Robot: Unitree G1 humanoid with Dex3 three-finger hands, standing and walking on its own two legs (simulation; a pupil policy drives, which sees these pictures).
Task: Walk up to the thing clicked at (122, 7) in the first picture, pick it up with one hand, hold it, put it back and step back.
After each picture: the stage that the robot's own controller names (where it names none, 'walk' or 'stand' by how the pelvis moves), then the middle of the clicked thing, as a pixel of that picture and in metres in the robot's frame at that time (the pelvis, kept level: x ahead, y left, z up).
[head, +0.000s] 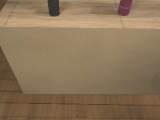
stand; out of the picture +0.93 -0.27 +0.09
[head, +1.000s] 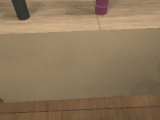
rise first; out of the picture +0.85 -0.08 +0.11
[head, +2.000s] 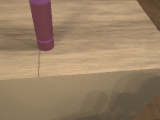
walk; (42, 21) +0.54 +0.18 +0.12
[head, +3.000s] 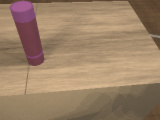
stand; (30, 37) +0.49 +0.21 +0.10
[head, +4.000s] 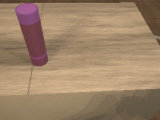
stand; (34, 38) +0.50 +0.19 +0.09
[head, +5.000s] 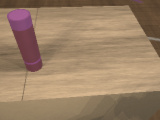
stand; (27, 44) +0.48 +0.22 +0.09
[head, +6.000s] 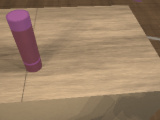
stand; (27, 45) +0.47 +0.22 +0.09
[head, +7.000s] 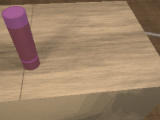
rise first; (24, 42) +0.48 +0.23 +0.09
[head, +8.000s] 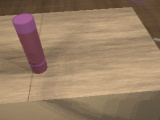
rise first; (32, 47) +0.47 +0.23 +0.09
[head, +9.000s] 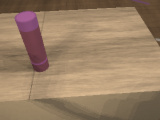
go down; (34, 45) +0.48 +0.23 +0.09
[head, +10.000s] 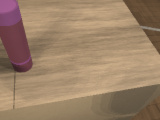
go down; (15, 41) +0.44 +0.21 +0.11
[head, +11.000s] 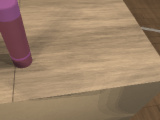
approach; (15, 37) +0.47 +0.21 +0.11
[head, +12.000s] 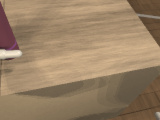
close; out of the picture +0.48 +0.24 +0.14
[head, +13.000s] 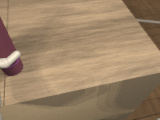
lift; out of the picture +0.42 +0.23 +0.13
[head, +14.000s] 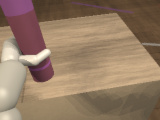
lift; (31, 42) +0.36 +0.14 +0.24
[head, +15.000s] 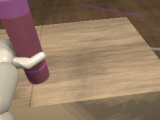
hold; (26, 44) +0.34 +0.16 +0.25
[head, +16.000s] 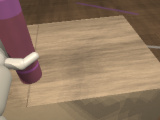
hold; (18, 44) +0.33 +0.18 +0.25
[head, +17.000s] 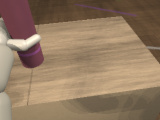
crouch; (21, 26) +0.37 +0.17 +0.29
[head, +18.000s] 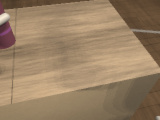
crouch; out of the picture +0.47 +0.24 +0.26
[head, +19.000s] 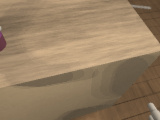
lower; out of the picture +0.50 +0.25 +0.15
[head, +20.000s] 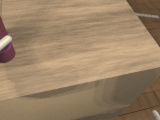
lower; out of the picture +0.47 +0.24 +0.14
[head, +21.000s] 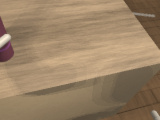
lower; out of the picture +0.48 +0.24 +0.14
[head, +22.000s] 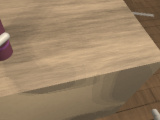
lower; out of the picture +0.48 +0.24 +0.14
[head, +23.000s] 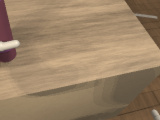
open; out of the picture +0.48 +0.23 +0.14
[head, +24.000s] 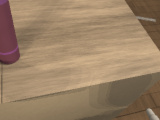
sink last; (0, 27) +0.47 +0.22 +0.14
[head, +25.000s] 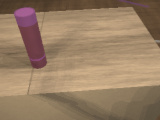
sink last; (32, 41) +0.50 +0.24 +0.11
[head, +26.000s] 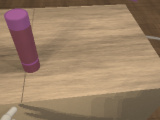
stand; (25, 44) +0.47 +0.23 +0.09
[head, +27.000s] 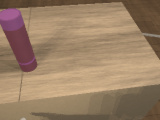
stand; (20, 44) +0.47 +0.25 +0.09
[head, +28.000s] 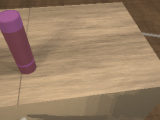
stand; (19, 46) +0.46 +0.25 +0.09
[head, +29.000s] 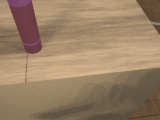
walk; (26, 23) +0.52 +0.20 +0.12
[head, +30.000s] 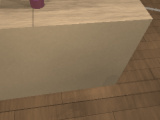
walk; out of the picture +0.79 +0.24 +0.11
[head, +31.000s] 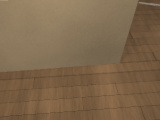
stand; out of the picture +1.17 +0.25 +0.11
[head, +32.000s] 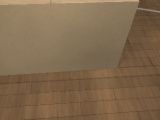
stand; out of the picture +1.15 +0.22 +0.09
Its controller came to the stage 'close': yes
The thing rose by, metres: 0.21
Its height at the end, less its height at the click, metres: +0.00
